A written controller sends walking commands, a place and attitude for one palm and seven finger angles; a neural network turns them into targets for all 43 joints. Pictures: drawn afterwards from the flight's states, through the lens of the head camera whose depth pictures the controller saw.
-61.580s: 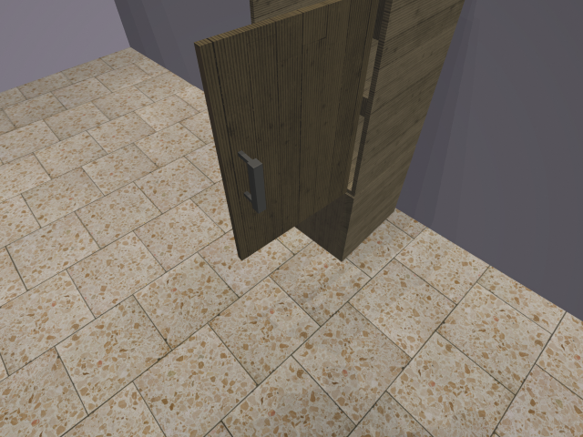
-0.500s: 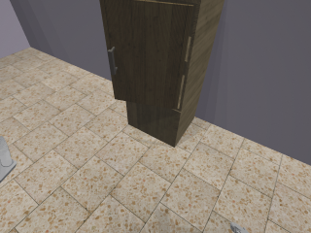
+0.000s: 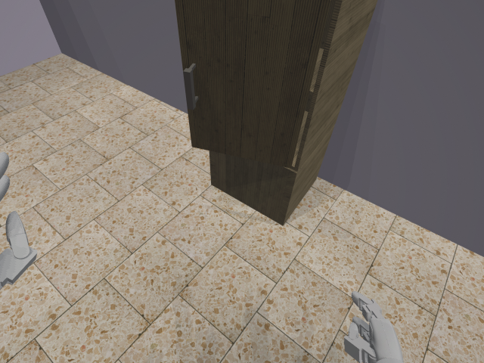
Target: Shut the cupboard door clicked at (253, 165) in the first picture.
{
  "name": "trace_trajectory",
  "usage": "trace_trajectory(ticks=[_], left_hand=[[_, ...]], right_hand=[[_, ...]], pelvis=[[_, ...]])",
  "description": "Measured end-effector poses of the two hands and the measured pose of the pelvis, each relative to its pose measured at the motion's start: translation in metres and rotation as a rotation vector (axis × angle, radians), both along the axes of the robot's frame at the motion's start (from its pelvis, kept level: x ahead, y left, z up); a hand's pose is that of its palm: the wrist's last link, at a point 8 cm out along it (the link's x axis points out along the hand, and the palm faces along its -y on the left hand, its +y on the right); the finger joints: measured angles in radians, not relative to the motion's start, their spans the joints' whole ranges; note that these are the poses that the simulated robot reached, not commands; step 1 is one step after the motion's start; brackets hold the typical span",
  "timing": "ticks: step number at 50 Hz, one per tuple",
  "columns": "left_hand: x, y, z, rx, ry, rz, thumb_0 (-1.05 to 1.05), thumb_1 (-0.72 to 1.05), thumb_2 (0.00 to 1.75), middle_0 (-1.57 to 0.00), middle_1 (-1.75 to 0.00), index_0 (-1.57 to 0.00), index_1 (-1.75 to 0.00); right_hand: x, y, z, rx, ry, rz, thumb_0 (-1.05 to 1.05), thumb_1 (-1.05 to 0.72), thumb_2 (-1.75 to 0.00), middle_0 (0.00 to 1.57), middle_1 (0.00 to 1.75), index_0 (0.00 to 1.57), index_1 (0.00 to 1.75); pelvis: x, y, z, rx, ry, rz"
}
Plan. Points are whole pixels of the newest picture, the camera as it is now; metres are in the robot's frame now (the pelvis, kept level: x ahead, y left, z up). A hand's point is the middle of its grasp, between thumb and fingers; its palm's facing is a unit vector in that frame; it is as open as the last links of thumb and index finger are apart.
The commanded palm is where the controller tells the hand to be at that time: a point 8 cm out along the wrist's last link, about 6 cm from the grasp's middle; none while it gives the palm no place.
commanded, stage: stop stepping back and stand still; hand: left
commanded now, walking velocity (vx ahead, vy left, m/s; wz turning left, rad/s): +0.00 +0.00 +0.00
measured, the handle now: (192, 86) +0.93 +0.22 -0.04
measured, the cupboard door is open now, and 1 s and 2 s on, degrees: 20 20 20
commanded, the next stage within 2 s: let the arm hang, fingers relaxed in 0.08 s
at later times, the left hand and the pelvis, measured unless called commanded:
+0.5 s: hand out of the picture +0.04 +0.19 -0.17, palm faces +0.02 -0.98 -0.18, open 7.1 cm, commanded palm none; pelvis -0.02 +0.01 +0.00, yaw +1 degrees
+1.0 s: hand out of the picture -0.04 +0.21 -0.17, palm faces +0.03 -0.97 -0.23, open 7.4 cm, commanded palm none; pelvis -0.02 +0.02 +0.01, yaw +0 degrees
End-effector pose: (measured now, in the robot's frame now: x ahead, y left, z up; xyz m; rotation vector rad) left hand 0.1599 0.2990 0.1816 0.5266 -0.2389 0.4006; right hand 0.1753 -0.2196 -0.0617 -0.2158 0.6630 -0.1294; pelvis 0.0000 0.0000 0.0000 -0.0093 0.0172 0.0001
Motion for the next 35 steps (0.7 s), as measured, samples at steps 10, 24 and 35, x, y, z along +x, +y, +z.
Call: trace_trajectory(ticks=[10,24,35], left_hand=[[0.007,0.009,-0.015,-0.009,0.086,0.008,0.02,0.89,0.9,-0.21,-0.3,-0.21,-0.3],[-0.113,-0.066,-0.318,-0.564,1.357,0.067,0.0,0.94,0.9,-0.21,-0.3,-0.2,-0.3],[-0.222,-0.04,-0.32,-0.602,1.621,0.278,0.0,0.95,0.9,-0.21,-0.3,-0.2,-0.3]], right_hand=[[-0.021,-0.003,-0.017,0.016,0.086,-0.032,0.01,-0.9,-0.9,0.2,0.3,0.2,0.3],[-0.126,-0.026,-0.061,-0.033,0.505,-0.051,0.0,-0.91,-0.9,0.2,0.3,0.2,0.3],[-0.211,-0.005,-0.071,0.018,0.782,-0.117,0.0,-0.91,-0.9,0.2,0.3,0.2,0.3]], pelvis=[[0.003,0.006,0.0,-0.002,0.003,0.001],[-0.02,0.013,-0.004,0.01,-0.031,0.019],[-0.022,0.013,0.005,-0.005,-0.043,0.022]])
